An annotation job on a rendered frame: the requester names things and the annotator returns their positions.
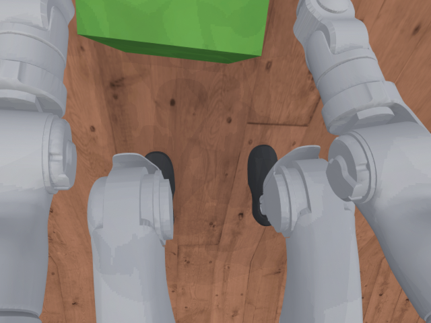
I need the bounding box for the left robot thigh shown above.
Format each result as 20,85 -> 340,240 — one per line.
91,167 -> 176,323

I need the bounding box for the right robot forearm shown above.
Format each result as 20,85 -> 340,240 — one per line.
293,0 -> 430,135

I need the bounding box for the robot right foot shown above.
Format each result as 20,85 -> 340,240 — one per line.
247,145 -> 277,226

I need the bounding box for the carton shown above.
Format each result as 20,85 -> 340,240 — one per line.
75,0 -> 269,64

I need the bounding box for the left robot forearm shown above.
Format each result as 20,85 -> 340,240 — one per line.
0,0 -> 75,118

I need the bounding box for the left robot upper arm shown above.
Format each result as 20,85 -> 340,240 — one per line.
0,109 -> 77,323

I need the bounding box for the right robot upper arm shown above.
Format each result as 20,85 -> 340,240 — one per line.
326,121 -> 431,323

